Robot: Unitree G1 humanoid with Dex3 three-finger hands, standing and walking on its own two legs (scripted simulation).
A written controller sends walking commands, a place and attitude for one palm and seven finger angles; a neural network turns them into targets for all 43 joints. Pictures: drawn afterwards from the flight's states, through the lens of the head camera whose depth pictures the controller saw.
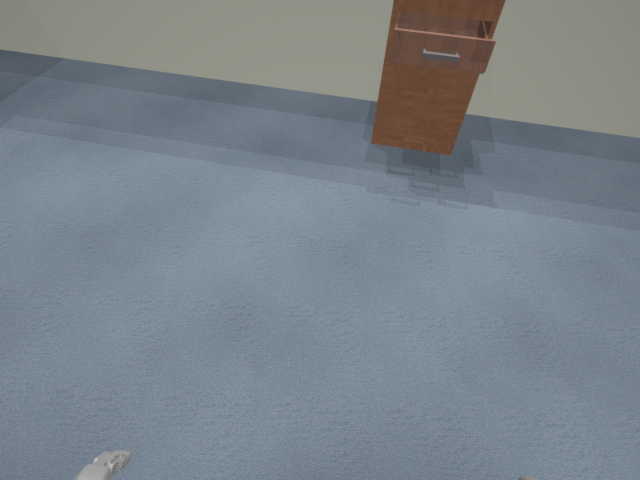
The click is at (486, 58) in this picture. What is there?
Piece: drawer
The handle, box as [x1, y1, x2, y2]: [422, 48, 459, 62]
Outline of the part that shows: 423,48 422,57 456,62 458,61 459,55 457,54 457,52 455,52 455,54 453,55 426,51 425,48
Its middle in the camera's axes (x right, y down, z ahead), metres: +0.47 -0.72 +1.52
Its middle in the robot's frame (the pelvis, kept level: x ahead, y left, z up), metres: +1.63 -0.40 -0.16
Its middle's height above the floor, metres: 0.61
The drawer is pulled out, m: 0.20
